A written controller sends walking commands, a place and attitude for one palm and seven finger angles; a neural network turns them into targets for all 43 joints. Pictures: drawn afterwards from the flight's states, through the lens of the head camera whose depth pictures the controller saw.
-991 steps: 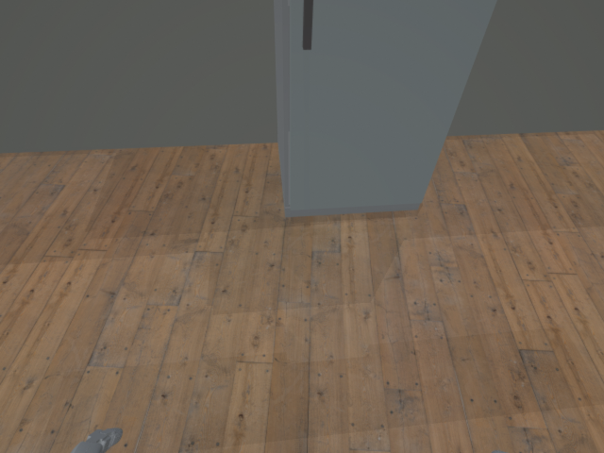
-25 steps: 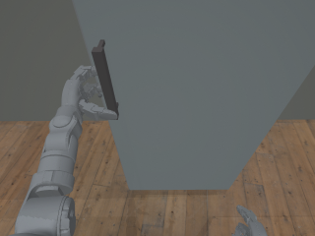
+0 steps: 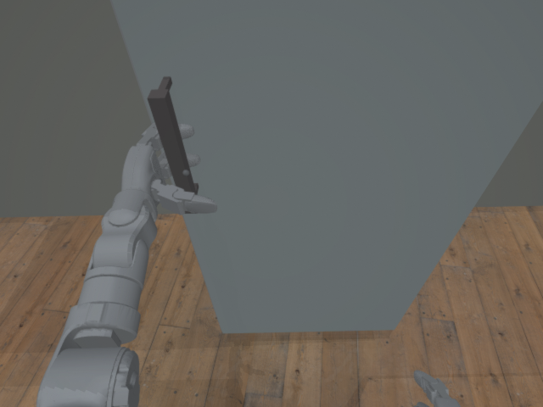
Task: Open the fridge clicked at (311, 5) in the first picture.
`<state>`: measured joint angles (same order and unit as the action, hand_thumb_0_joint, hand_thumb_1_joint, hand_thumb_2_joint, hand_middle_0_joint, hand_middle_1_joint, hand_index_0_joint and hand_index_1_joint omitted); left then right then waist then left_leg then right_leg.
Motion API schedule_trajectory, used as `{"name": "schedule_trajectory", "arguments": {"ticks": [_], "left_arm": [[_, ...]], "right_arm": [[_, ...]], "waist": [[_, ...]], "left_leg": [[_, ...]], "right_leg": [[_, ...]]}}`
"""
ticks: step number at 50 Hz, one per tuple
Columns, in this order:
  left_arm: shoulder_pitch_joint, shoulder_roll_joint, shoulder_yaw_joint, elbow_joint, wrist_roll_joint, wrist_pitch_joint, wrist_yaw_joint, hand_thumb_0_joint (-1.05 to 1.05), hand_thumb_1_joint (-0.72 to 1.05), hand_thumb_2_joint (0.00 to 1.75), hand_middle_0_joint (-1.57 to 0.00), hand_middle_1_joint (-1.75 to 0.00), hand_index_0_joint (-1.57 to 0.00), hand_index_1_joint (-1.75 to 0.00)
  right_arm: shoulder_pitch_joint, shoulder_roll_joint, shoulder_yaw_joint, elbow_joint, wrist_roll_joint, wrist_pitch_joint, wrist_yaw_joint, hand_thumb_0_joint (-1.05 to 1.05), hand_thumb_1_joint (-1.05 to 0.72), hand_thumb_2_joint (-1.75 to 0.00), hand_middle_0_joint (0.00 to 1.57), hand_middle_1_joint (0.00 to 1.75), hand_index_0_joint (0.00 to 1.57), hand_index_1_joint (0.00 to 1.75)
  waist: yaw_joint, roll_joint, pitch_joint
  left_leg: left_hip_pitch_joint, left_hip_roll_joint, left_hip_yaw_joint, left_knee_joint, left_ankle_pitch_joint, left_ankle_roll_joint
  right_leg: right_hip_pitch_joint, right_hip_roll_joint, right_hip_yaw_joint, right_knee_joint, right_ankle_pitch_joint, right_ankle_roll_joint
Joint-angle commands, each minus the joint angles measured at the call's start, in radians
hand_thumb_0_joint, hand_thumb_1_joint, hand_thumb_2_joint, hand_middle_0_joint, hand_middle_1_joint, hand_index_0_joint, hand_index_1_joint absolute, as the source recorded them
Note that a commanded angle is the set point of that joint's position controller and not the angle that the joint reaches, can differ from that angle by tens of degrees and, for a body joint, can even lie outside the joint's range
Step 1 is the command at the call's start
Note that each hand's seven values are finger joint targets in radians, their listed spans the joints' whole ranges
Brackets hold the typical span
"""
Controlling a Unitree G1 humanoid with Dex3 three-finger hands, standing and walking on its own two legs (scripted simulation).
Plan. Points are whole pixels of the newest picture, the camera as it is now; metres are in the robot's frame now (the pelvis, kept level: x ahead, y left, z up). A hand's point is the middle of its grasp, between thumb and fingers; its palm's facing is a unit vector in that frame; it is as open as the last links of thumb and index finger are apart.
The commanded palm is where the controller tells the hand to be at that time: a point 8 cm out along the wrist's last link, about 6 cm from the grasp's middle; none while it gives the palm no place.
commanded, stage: slide the fingers in behind the handle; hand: left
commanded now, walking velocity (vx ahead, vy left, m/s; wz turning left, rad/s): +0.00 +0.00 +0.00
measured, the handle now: (180, 151) +0.46 +0.17 +0.15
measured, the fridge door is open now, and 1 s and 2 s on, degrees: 0 0 0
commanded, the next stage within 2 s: grip the handle and tug to test in 0.62 s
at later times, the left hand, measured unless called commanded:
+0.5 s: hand (176, 175) +0.40 +0.16 +0.16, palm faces +0.08 -1.00 +0.00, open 14.0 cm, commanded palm +0.37 +0.21 +0.15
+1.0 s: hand (182, 173) +0.41 +0.16 +0.15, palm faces +0.06 -1.00 +0.00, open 12.0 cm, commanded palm +0.38 +0.20 +0.15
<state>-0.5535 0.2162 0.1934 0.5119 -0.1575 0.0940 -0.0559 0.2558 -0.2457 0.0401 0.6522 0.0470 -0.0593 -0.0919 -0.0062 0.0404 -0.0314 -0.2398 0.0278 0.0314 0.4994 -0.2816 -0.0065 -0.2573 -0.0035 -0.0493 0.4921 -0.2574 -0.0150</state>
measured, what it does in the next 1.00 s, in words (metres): stands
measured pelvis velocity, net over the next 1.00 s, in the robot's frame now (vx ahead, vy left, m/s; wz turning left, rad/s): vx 0.00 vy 0.01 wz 0.00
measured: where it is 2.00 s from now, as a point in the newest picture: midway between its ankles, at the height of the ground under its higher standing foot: outside the picture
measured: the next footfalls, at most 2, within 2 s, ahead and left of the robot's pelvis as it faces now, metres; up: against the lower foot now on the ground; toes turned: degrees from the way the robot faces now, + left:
none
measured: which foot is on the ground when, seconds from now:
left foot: down 0.00-1.00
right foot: down 0.00-1.00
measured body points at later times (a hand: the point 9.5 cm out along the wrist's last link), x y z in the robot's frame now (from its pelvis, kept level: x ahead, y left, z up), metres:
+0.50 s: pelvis +0.00 +0.00 +0.00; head +0.00 -0.02 +0.45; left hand +0.39 +0.22 +0.16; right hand +0.14 -0.25 -0.10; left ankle -0.01 +0.12 -0.74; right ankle +0.00 -0.11 -0.74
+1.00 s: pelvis +0.00 +0.01 +0.00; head +0.01 +0.00 +0.45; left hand +0.40 +0.21 +0.15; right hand +0.13 -0.23 -0.11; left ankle -0.01 +0.12 -0.74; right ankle +0.00 -0.11 -0.74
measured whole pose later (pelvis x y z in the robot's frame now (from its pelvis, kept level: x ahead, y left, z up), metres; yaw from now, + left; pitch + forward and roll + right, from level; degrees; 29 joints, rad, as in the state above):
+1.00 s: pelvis +0.00 +0.01 +0.00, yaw +0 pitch +2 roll +0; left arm -0.56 0.22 0.19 0.54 -0.15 0.06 -0.05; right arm 0.27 -0.24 0.04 0.66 0.05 -0.06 -0.09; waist -0.01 0.04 -0.03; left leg -0.25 0.02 0.04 0.50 -0.28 0.00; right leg -0.26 -0.01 -0.04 0.48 -0.25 -0.01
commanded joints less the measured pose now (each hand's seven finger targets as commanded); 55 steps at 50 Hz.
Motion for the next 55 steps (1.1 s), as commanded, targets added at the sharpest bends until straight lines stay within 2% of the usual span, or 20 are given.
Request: {"name": "schedule_trajectory", "arguments": {"ticks": [1,5,7,8,12,14,15,18,20,21,23,28,29,32,36,39,46,53,54,55], "left_arm": [[-0.440,0.175,0.049,-0.249,-0.010,-0.076,0.016,0.00,-0.50,0.30,-0.30,-1.20,-0.30,-1.20],[-0.466,0.153,0.020,-0.244,-0.002,-0.093,0.020,0.00,-0.50,0.30,-0.30,-1.20,-0.30,-1.20],[-0.468,0.176,0.038,-0.234,0.002,-0.094,0.023,0.00,-0.50,0.30,-0.30,-1.20,-0.30,-1.20],[-0.474,0.159,0.020,-0.239,0.006,-0.092,0.021,0.00,-0.50,0.30,-0.30,-1.20,-0.30,-1.20],[-0.421,0.211,0.080,-0.219,-0.008,-0.083,0.012,0.00,-0.50,0.30,-0.30,-1.20,-0.30,-1.20],[-0.410,0.222,0.082,-0.180,-0.011,-0.077,0.004,0.00,-0.50,0.30,-0.30,-1.20,-0.30,-1.20],[-0.440,0.197,0.057,-0.198,-0.011,-0.079,0.001,0.00,-0.50,0.30,-0.30,-1.20,-0.30,-1.20],[-0.434,0.214,0.070,-0.202,-0.013,-0.084,-0.007,0.00,-0.50,0.30,-0.30,-1.20,-0.30,-1.20],[-0.465,0.205,0.053,-0.243,-0.015,-0.099,-0.015,0.00,-0.50,0.30,-0.30,-1.20,-0.30,-1.20],[-0.460,0.167,0.023,-0.253,-0.017,-0.103,-0.022,0.00,-0.50,0.30,-0.30,-1.20,-0.30,-1.20],[-0.458,0.192,0.042,-0.259,-0.022,-0.108,-0.026,0.00,-0.50,0.30,-0.30,-1.20,-0.30,-1.20],[-0.481,0.147,0.000,-0.201,-0.025,-0.088,-0.025,0.00,-0.50,0.30,-0.30,-1.20,-0.30,-1.20],[-0.476,0.177,0.025,-0.174,-0.024,-0.084,-0.017,0.00,-0.50,0.30,-0.30,-1.20,-0.30,-1.20],[-0.525,0.197,0.043,-0.162,-0.017,-0.082,-0.002,0.00,-0.50,0.30,-0.30,-1.20,-0.30,-1.20],[-0.515,0.202,0.055,-0.186,-0.009,-0.111,0.014,0.00,-0.50,0.30,-0.30,-1.20,-0.30,-1.20],[-0.470,0.215,0.071,-0.153,-0.008,-0.128,0.011,0.00,-0.36,0.36,-0.32,-1.22,-0.32,-1.22],[-0.475,0.138,0.003,-0.202,-0.004,-0.110,0.002,0.00,-0.03,0.50,-0.35,-1.27,-0.35,-1.27],[-0.473,0.147,0.023,-0.242,-0.010,-0.101,0.020,0.00,0.29,0.64,-0.38,-1.31,-0.38,-1.31],[-0.454,0.161,0.034,-0.223,-0.008,-0.100,0.025,0.00,0.34,0.66,-0.39,-1.32,-0.39,-1.32],[-0.470,0.161,0.028,-0.236,-0.004,-0.099,0.027,0.00,0.39,0.68,-0.40,-1.33,-0.40,-1.33]], "right_arm": [[-0.081,-0.113,-0.039,-0.145,-0.002,-0.049,-0.005,0.00,-0.90,-0.90,0.20,0.30,0.20,0.30],[-0.082,-0.109,-0.038,-0.141,-0.002,-0.049,-0.005,0.00,-0.90,-0.90,0.20,0.30,0.20,0.30],[-0.081,-0.109,-0.038,-0.136,-0.004,-0.046,-0.007,0.00,-0.90,-0.90,0.20,0.30,0.20,0.30],[-0.083,-0.107,-0.037,-0.138,-0.003,-0.046,-0.006,0.00,-0.90,-0.90,0.20,0.30,0.20,0.30],[-0.089,-0.111,-0.038,-0.145,-0.003,-0.040,-0.008,0.00,-0.90,-0.90,0.20,0.30,0.20,0.30],[-0.090,-0.116,-0.035,-0.142,0.000,-0.032,-0.012,0.00,-0.90,-0.90,0.20,0.30,0.20,0.30],[-0.092,-0.111,-0.032,-0.145,-0.001,-0.034,-0.010,0.00,-0.90,-0.90,0.20,0.30,0.20,0.30],[-0.088,-0.113,-0.035,-0.145,0.001,-0.035,-0.012,0.00,-0.90,-0.90,0.20,0.30,0.20,0.30],[-0.090,-0.112,-0.037,-0.150,0.002,-0.040,-0.010,0.00,-0.90,-0.90,0.20,0.30,0.20,0.30],[-0.092,-0.109,-0.036,-0.153,0.002,-0.044,-0.009,0.00,-0.90,-0.90,0.20,0.30,0.20,0.30],[-0.086,-0.113,-0.039,-0.146,0.002,-0.049,-0.011,0.00,-0.90,-0.90,0.20,0.30,0.20,0.30],[-0.086,-0.115,-0.035,-0.133,0.006,-0.052,-0.013,0.00,-0.90,-0.90,0.20,0.30,0.20,0.30],[-0.084,-0.121,-0.037,-0.129,0.006,-0.050,-0.014,0.00,-0.90,-0.90,0.20,0.30,0.20,0.30],[-0.084,-0.118,-0.034,-0.125,0.002,-0.049,-0.016,0.00,-0.90,-0.90,0.20,0.30,0.20,0.30],[-0.075,-0.112,-0.034,-0.132,-0.004,-0.053,-0.011,0.00,-0.90,-0.90,0.20,0.30,0.20,0.30],[-0.062,-0.117,-0.037,-0.129,-0.005,-0.051,-0.007,0.00,-0.90,-0.90,0.20,0.30,0.20,0.30],[-0.068,-0.112,-0.039,-0.141,0.003,-0.053,0.003,0.00,-0.90,-0.90,0.20,0.30,0.20,0.30],[-0.067,-0.113,-0.041,-0.128,-0.002,-0.057,-0.003,0.00,-0.90,-0.90,0.20,0.30,0.20,0.30],[-0.064,-0.118,-0.043,-0.127,-0.004,-0.053,-0.004,0.00,-0.90,-0.90,0.20,0.30,0.20,0.30],[-0.069,-0.115,-0.040,-0.128,-0.003,-0.051,-0.003,0.00,-0.90,-0.90,0.20,0.30,0.20,0.30]], "waist": [[0.010,-0.065,-0.294],[-0.003,-0.047,-0.278],[-0.001,-0.055,-0.287],[-0.001,-0.025,-0.291],[0.017,-0.073,-0.300],[0.010,-0.097,-0.263],[0.004,-0.072,-0.249],[0.003,-0.079,-0.259],[-0.001,-0.033,-0.282],[-0.001,-0.029,-0.290],[-0.002,-0.037,-0.308],[-0.019,-0.052,-0.237],[-0.018,-0.067,-0.219],[-0.013,-0.050,-0.235],[0.003,-0.035,-0.319],[0.009,-0.071,-0.315],[-0.003,-0.025,-0.276],[0.002,-0.044,-0.294],[0.000,-0.077,-0.292],[0.001,-0.053,-0.289]], "left_leg": [[0.091,-0.024,-0.010,-0.043,0.268,0.040],[0.097,-0.023,-0.006,-0.040,0.266,0.041],[0.092,-0.026,-0.005,-0.041,0.255,0.042],[0.097,-0.028,-0.002,-0.042,0.254,0.040],[0.077,-0.030,0.003,-0.044,0.261,0.044],[0.058,-0.027,0.003,-0.049,0.236,0.044],[0.058,-0.028,0.001,-0.052,0.236,0.045],[0.065,-0.028,0.002,-0.048,0.228,0.046],[0.088,-0.027,0.000,-0.045,0.241,0.045],[0.096,-0.029,0.001,-0.041,0.254,0.046],[0.104,-0.029,-0.001,-0.036,0.261,0.045],[0.086,-0.026,-0.017,-0.047,0.198,0.042],[0.078,-0.024,-0.018,-0.046,0.181,0.044],[0.069,-0.027,-0.024,-0.050,0.169,0.042],[0.092,-0.025,-0.021,-0.043,0.238,0.040],[0.079,-0.021,-0.019,-0.043,0.261,0.038],[0.095,-0.015,-0.020,-0.047,0.270,0.034],[0.114,-0.014,-0.023,-0.045,0.295,0.032],[0.112,-0.013,-0.023,-0.045,0.299,0.034],[0.107,-0.015,-0.021,-0.048,0.296,0.034]], "right_leg": [[0.118,0.005,0.015,-0.043,0.319,-0.008],[0.105,0.003,0.017,-0.046,0.326,-0.005],[0.114,0.003,0.022,-0.049,0.322,-0.004],[0.112,0.002,0.021,-0.048,0.321,-0.006],[0.149,0.000,0.027,-0.051,0.349,-0.003],[0.142,-0.004,0.027,-0.061,0.324,0.001],[0.130,-0.004,0.026,-0.060,0.325,0.000],[0.123,-0.002,0.028,-0.063,0.315,0.000],[0.122,-0.002,0.027,-0.059,0.318,-0.004],[0.124,0.000,0.027,-0.053,0.335,-0.005],[0.124,0.002,0.026,-0.051,0.344,-0.005],[0.064,0.005,0.014,-0.066,0.249,-0.004],[0.055,0.004,0.017,-0.073,0.222,-0.001],[0.057,0.002,0.020,-0.071,0.196,-0.006],[0.101,0.003,0.020,-0.048,0.269,-0.010],[0.120,0.004,0.015,-0.042,0.298,-0.009],[0.084,0.010,0.005,-0.041,0.294,-0.013],[0.091,0.013,0.004,-0.041,0.309,-0.014],[0.101,0.012,0.003,-0.044,0.312,-0.010],[0.101,0.010,0.006,-0.044,0.314,-0.011]]}}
